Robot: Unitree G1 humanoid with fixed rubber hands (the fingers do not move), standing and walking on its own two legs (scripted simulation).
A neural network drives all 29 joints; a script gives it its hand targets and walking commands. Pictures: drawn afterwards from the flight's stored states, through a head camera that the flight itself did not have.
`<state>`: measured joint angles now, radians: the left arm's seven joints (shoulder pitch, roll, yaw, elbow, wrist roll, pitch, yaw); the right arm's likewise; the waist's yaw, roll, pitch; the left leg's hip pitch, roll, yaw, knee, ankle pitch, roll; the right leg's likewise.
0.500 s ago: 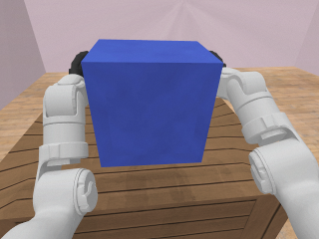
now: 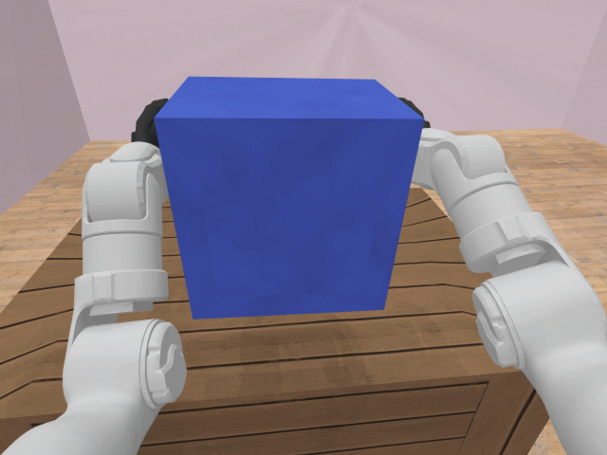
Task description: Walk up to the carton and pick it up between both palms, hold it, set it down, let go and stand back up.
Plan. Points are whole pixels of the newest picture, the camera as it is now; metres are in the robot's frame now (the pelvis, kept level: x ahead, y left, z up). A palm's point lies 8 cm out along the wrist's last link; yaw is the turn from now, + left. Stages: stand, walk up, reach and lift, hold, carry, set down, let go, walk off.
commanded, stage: hold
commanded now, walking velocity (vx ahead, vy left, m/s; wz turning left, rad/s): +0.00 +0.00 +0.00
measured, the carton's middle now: (287, 194) +0.34 +0.02 +0.28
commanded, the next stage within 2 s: none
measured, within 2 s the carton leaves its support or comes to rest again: neither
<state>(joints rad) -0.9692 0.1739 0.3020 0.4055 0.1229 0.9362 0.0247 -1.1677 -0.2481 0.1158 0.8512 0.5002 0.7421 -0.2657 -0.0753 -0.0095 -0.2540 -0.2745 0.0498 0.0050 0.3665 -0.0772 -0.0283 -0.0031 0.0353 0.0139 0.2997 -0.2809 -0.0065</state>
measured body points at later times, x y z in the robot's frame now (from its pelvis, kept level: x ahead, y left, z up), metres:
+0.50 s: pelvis +0.00 +0.00 +0.00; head -0.10 +0.02 +0.44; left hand +0.38 +0.18 +0.32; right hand +0.38 -0.14 +0.32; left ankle +0.07 +0.13 -0.74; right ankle -0.08 -0.11 -0.74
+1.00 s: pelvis +0.00 +0.00 +0.00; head -0.10 +0.02 +0.44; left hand +0.37 +0.18 +0.32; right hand +0.38 -0.15 +0.32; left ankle +0.07 +0.14 -0.74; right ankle -0.08 -0.11 -0.74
